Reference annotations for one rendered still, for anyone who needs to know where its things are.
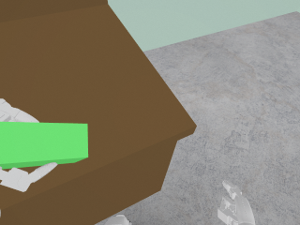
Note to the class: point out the robot left hand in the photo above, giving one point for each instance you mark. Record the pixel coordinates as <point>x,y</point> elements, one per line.
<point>17,178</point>

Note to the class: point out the robot right hand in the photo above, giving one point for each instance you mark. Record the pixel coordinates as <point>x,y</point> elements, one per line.
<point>237,211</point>

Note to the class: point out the left robot thigh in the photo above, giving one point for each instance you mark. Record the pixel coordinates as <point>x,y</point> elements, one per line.
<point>119,220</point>

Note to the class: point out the sponge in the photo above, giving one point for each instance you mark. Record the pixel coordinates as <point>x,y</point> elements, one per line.
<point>31,144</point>

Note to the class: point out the table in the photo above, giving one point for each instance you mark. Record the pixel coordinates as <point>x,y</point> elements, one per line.
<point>74,62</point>

